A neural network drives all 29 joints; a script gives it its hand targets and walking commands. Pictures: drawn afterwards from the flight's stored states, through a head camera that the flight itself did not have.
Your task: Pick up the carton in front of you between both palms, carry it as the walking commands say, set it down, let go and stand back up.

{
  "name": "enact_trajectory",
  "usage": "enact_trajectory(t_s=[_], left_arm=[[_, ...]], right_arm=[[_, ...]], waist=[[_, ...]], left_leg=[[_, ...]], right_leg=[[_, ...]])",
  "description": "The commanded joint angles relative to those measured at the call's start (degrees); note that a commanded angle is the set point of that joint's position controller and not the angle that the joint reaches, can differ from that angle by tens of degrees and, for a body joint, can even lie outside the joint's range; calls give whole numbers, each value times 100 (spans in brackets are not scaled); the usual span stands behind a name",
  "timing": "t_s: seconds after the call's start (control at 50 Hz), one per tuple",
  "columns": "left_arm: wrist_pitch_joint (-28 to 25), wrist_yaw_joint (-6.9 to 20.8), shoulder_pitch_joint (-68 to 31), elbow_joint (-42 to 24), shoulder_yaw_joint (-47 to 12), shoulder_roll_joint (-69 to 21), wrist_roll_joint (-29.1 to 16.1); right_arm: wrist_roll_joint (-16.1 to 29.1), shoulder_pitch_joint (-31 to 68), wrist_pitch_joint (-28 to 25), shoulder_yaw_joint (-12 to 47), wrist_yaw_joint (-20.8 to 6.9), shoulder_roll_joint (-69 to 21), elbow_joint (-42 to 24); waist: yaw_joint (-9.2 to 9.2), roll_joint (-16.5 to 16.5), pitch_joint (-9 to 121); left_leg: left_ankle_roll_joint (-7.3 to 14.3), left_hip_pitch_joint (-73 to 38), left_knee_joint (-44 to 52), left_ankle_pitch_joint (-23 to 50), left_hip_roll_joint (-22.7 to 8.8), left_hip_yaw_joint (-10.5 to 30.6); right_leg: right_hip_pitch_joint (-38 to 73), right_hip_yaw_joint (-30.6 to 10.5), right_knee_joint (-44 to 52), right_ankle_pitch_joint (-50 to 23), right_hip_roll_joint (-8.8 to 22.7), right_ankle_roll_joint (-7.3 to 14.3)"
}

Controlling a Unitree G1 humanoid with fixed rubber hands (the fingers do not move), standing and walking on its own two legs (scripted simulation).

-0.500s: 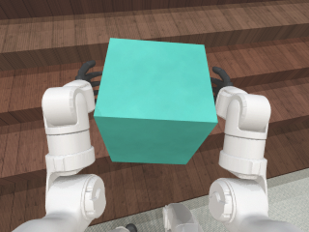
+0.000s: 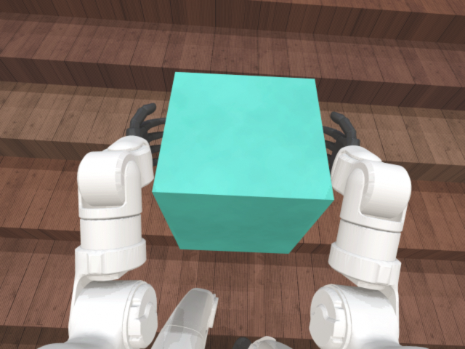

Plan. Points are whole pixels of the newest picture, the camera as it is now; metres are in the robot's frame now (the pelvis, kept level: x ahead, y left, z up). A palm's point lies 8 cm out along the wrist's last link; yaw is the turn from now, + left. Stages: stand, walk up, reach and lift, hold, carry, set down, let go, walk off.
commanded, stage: carry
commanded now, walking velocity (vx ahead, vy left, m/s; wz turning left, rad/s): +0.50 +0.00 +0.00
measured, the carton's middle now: (239, 174) +0.39 +0.05 +0.05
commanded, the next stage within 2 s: none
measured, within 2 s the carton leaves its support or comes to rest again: neither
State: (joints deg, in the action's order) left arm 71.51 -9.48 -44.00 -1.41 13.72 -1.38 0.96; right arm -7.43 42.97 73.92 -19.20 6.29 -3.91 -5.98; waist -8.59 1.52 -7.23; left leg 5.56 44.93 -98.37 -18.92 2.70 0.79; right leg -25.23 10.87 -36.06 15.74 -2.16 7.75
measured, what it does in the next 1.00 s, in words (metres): climbs: left foot 0.12 m higher, then right foot 0.12 m higher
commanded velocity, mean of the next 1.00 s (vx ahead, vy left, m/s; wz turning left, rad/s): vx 0.50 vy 0.00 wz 0.00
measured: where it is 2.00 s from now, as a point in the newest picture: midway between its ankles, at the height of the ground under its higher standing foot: (291, 49)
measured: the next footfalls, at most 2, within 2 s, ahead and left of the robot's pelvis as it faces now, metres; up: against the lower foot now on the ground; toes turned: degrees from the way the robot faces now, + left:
left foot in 0.22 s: +0.33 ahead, +0.09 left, +0.12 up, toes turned +2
right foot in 0.72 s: +0.68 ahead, -0.13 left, +0.24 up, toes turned -9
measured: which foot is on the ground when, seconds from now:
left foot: up 0.00-0.20, down 0.22-0.72, up 0.74-1.00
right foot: down 0.00-0.30, up 0.32-0.70, down 0.72-1.00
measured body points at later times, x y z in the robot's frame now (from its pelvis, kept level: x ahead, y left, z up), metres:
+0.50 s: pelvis +0.31 +0.03 +0.13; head +0.36 +0.01 +0.58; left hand +0.74 +0.08 +0.29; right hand +0.67 -0.21 +0.28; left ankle +0.29 +0.09 -0.60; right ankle +0.30 -0.08 -0.41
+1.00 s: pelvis +0.61 -0.06 +0.25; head +0.67 -0.05 +0.70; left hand +1.00 +0.13 +0.40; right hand +1.03 -0.17 +0.40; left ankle +0.64 +0.04 -0.27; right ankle +0.64 -0.13 -0.48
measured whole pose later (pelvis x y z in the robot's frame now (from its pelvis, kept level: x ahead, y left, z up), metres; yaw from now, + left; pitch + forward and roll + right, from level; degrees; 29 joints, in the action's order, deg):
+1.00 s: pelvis +0.61 -0.06 +0.25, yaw -1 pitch +3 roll -1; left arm 74.5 -9.5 -49.7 5.6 13.2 -0.2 0.6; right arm -7.2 49.3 77.2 -21.0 5.3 -0.4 1.7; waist -8.6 0.0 -2.9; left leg 7.5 55.5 -102.1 -22.4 -0.6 -1.7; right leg -21.3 10.2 -32.2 14.7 -1.1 6.0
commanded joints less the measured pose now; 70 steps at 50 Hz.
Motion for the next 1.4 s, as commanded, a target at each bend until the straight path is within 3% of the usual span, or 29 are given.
enact_trajectory(t_s=[0.0, 0.08, 0.14, 0.22, 0.24, 0.26, 0.28, 0.3, 0.32, 0.36, 0.42, 0.58, 0.6, 0.64, 0.68, 0.7, 0.72, 0.74, 0.86, 1.0, 1.1, 1.18, 1.2, 1.22, 1.24, 1.26, 1.28, 1.32, 1.38], left_arm=[[29, 1723, -4967, -936, -4328, -6393, -3071], [271, 1777, -4770, -339, -3927, -5889, -2940], [462, 1821, -4786, 198, -3476, -5533, -2781], [730, 1734, -4847, 779, -2841, -5290, -2396], [775, 1710, -4961, 878, -2699, -5342, -2329], [771, 1675, -4980, 841, -2607, -5343, -2198], [731, 1610, -4961, 963, -2576, -5317, -1979], [745, 1616, -4456, 1186, -2414, -5467, -1866], [666, 1585, -4394, 1212, -2254, -5450, -1752], [596, 1498, -5042, 685, -2020, -5212, -1441], [500, 1244, -4924, 446, -1888, -4787, -1115], [647, 1048, -4567, 980, -2269, -4695, -847], [666, 1059, -4697, 1000, -2312, -4755, -895], [719, 1097, -4855, 1084, -2489, -5061, -1170], [711, 1183, -4983, 1009, -2804, -5590, -1622], [663, 1248, -5129, 914, -2889, -5737, -1866], [582, 1351, -5255, 844, -3031, -5904, -2065], [533, 1474, -5092, 938, -3156, -6382, -2409], [252, 1678, -6222, -394, -3748, -7071, -3259], [367, 1610, -5316, -199, -3537, -6219, -2814], [574, 1687, -5100, 318, -3167, -5743, -2571], [723, 1666, -4598, 967, -2675, -5505, -2136], [726, 1660, -4685, 1126, -2575, -5581, -2064], [670, 1644, -4653, 1072, -2521, -5569, -1968], [580, 1612, -4670, 1106, -2478, -5557, -1783], [566, 1625, -4322, 1209, -2437, -5789, -1765], [474, 1594, -4280, 1206, -2368, -5765, -1664], [411, 1508, -4851, 721, -2325, -5708, -1510], [329, 1284, -4720, 343, -2456, -5451, -1400]], right_arm=[[1716, 3739, -236, 3758, -934, -4756, 80], [1716, 3903, -24, 3793, -818, -4481, 350], [1825, 4418, 174, 3741, -743, -4332, 588], [2392, 4862, 437, 3748, -765, -4842, 1061], [2487, 5242, 438, 3738, -804, -5027, 1099], [2705, 5129, 441, 3768, -871, -5328, 1276], [2982, 5128, 405, 3868, -956, -5668, 1240], [3133, 4970, 323, 3872, -1013, -5806, 1267], [3214, 5060, 245, 3784, -1078, -5950, 1247], [3645, 6361, 148, 3941, -1188, -6430, 427], [4113, 6923, 114, 4114, -1296, -6616, 21], [3523, 5808, 339, 3493, -1417, -5925, 1088], [3480, 5752, 349, 3425, -1445, -5899, 1196], [3254, 5686, 414, 3250, -1451, -5767, 1304], [2997, 5530, 463, 3151, -1433, -5694, 1371], [2799, 5366, 444, 3069, -1410, -5657, 1458], [2563, 5098, 388, 2989, -1381, -5757, 1534], [2248, 4805, 362, 2814, -1304, -5326, 1667], [1786, 4752, 100, 2762, -1024, -5039, 814], [1862, 4430, 203, 3305, -933, -4809, 834], [2155, 4753, 378, 3547, -878, -4837, 1063], [2610, 4764, 469, 3586, -922, -5410, 1554], [2634, 5026, 421, 3568, -951, -5574, 1617], [2826, 4936, 370, 3626, -1004, -5841, 1689], [3035, 5023, 291, 3743, -1075, -6120, 1567], [3180, 4951, 167, 3785, -1120, -6179, 1457], [3255, 5067, 60, 3749, -1170, -6268, 1272], [3565, 6109, -60, 3945, -1245, -6583, 373], [3862, 6317, -99, 4171, -1324, -6676, -66]], waist=[[218, -70, 3740], [236, 149, 3232], [525, 259, 2490], [1163, 1422, 3384], [1408, 915, 3886], [1928, 600, 4447], [1830, 32, 4002], [1520, -1896, 4664], [1697, -1079, 5412], [1640, -64, 4223], [1372, 182, 3395], [1559, -488, 2720], [1390, -470, 2494], [988, -1428, 3043], [-233, -1818, 4060], [-539, -1123, 4565], [260, 1289, 5276], [286, 936, 5731], [469, -126, 3949], [42, 74, 3534], [512, 357, 2634], [1068, 1509, 3432], [1295, 1029, 3988], [1794, 858, 4606], [1841, 703, 4256], [1474, -1920, 4817], [1691, -1409, 5534], [1590, -474, 4304], [1329, -258, 3615]], left_leg=[[82, 1666, -454, -532, -254, -280], [236, 3429, -1302, -1049, -570, -533], [146, 1668, 1123, -572, -708, -1053], [468, -1346, 3308, 637, 215, -1861], [390, -1921, 4231, 846, 457, -1934], [246, -2981, 6098, 1673, 513, -1709], [354, -4596, 7417, 3373, -205, -123], [1393, -6730, 6115, 9316, -1963, 2458], [2227, -6811, 6683, 6805, -1936, 3741], [1376, -6170, 6820, 3110, -1756, 3207], [804, -5615, 7321, 1480, -1644, 2101], [931, -6236, 8206, 2969, -1558, 959], [790, -5216, 8716, 3150, -1411, 507], [618, -3768, 8395, 7290, -1224, -568], [180, -4073, 5944, 9084, -1209, -1010], [-45, -3579, 4226, 7347, -882, -796], [-541, -1422, 1426, 483, 393, -258], [-339, -1361, -192, 394, 399, 1021], [184, 584, -216, 414, -333, 335], [243, 3862, -2073, -1125, -671, 101], [36, 2017, 933, -413, -981, -758], [350, -969, 3399, 601, -25, -1824], [321, -1646, 4295, 782, 273, -1919], [177, -2679, 5922, 1459, 330, -1688], [133, -4118, 7038, 2535, -259, -266], [1256, -6483, 6125, 8403, -2077, 2515], [2039, -6643, 6719, 6379, -2087, 3745], [1241, -5949, 6680, 3178, -1801, 2968], [772, -5462, 7218, 1279, -1773, 2085]], right_leg=[[3980, -2836, 1102, -3250, 1830, 843], [4385, -2571, 1386, -2060, 1677, 768], [2520, -1516, 2501, -2168, 1195, 630], [2320, -137, 1164, -9495, 1193, 333], [2965, -34, -286, -10484, 1068, 27], [3021, 144, -2088, -9865, 863, -291], [1090, -430, -3481, -3916, 374, -447], [-1153, -1235, -6154, 486, -455, -853], [-2066, -2123, -7583, 417, -750, -654], [-3135, -2156, -7473, 520, -263, -145], [-3465, -1626, -6760, 416, 46, 2], [-4991, -472, -5398, 1456, 747, -122], [-3666, -352, -3898, 1136, 777, -88], [-523, 608, -2803, 58, -76, 126], [1279, 529, -1440, -834, -375, 102], [2576, -198, -127, -1212, -381, 26], [4167, -4675, 684, -2999, 2151, 1250], [3809, -5508, 893, -2601, 2013, 1434], [2891, -3406, 1069, -610, 1649, 674], [4665, -3249, 1391, -1135, 2312, 1069], [2505, -1630, 2722, -694, 1327, 568], [2434, -89, 1422, -8315, 1134, 292], [3097, -26, -114, -9540, 1018, 57], [3157, 87, -1793, -9192, 897, -297], [1469, -539, -2772, -4743, 754, -482], [-1056, -924, -5307, 375, -188, -929], [-2061, -1891, -6998, 373, -566, -676], [-3041, -1908, -7130, 328, -94, -242], [-3392, -1556, -6532, 266, 240, -126]])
